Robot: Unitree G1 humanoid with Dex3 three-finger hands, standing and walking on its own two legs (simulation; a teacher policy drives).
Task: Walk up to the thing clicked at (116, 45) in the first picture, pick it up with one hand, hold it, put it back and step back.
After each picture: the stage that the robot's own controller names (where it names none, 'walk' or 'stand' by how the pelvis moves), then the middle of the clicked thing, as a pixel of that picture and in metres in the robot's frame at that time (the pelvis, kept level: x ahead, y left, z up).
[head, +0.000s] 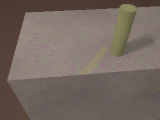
stand; (121, 32) +0.61 -0.19 +0.05
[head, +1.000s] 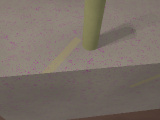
walk; (92, 23) +0.56 -0.04 +0.08
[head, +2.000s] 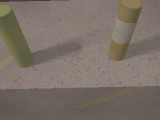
stand; (14, 40) +0.48 +0.26 +0.08
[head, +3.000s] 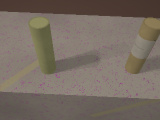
stand; (44, 49) +0.50 +0.16 +0.05
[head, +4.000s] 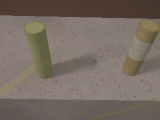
stand; (40, 53) +0.48 +0.16 +0.05
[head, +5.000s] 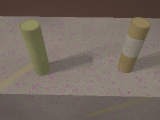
stand; (37, 50) +0.50 +0.19 +0.05
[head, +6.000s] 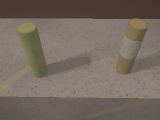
stand; (34, 53) +0.50 +0.20 +0.05
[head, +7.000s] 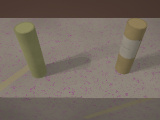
stand; (32, 53) +0.49 +0.20 +0.05
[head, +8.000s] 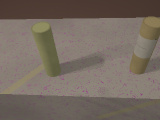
rise first; (48, 52) +0.49 +0.17 +0.05
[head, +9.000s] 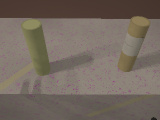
go down; (38, 50) +0.51 +0.17 +0.06
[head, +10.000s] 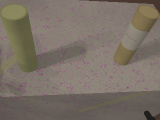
go down; (22, 43) +0.47 +0.17 +0.07
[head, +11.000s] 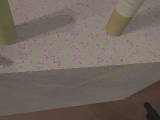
close in; out of the picture +0.52 +0.18 +0.12
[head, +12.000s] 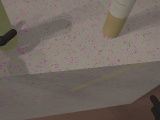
close; out of the picture +0.53 +0.19 +0.13
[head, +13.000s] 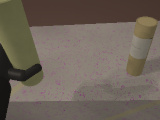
lift; (19, 46) +0.32 +0.16 +0.26
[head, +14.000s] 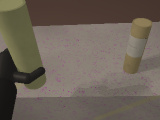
hold; (24, 50) +0.33 +0.16 +0.23
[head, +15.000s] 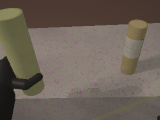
hold; (22, 57) +0.33 +0.17 +0.21
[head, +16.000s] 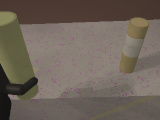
hold; (16, 62) +0.32 +0.18 +0.20
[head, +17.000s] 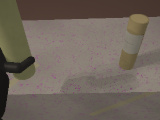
crouch; (13, 41) +0.37 +0.19 +0.23
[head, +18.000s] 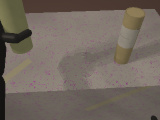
crouch; (12, 13) +0.47 +0.18 +0.24
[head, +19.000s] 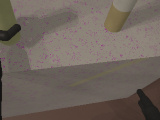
lower; out of the picture +0.53 +0.16 +0.13
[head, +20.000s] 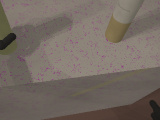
lower; out of the picture +0.52 +0.19 +0.12
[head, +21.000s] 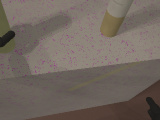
lower; out of the picture +0.53 +0.18 +0.12
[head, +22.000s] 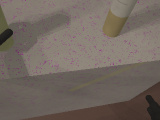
lower; out of the picture +0.53 +0.19 +0.13
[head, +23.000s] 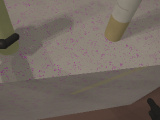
loosen; out of the picture +0.52 +0.18 +0.12
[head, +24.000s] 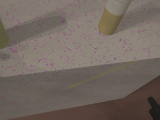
rise; out of the picture +0.52 +0.19 +0.12
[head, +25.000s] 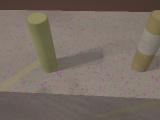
sink last; (44, 46) +0.48 +0.17 +0.08
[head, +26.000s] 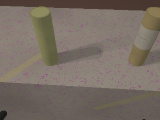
stand; (46, 39) +0.52 +0.17 +0.07
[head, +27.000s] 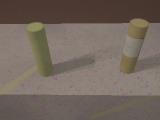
stand; (41, 52) +0.52 +0.18 +0.06
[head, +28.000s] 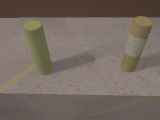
stand; (39, 50) +0.51 +0.18 +0.05
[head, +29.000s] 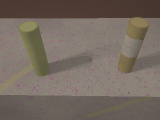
stand; (36, 51) +0.51 +0.19 +0.05
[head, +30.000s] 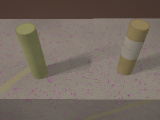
stand; (34, 54) +0.49 +0.20 +0.05
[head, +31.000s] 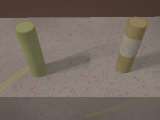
stand; (33, 52) +0.50 +0.20 +0.05
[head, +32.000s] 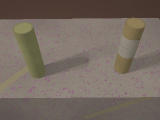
walk; (31, 53) +0.49 +0.21 +0.05
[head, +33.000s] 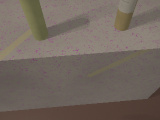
walk; (34, 14) +0.62 +0.21 +0.06
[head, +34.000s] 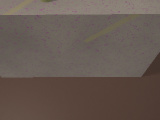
walk; out of the picture +0.87 +0.19 +0.08
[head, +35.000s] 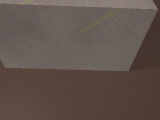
stand; out of the picture +1.12 +0.20 +0.07
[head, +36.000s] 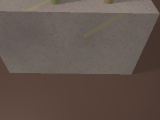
stand; out of the picture +1.12 +0.18 +0.05
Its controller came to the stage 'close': yes
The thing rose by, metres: 0.19
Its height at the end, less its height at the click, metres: +0.00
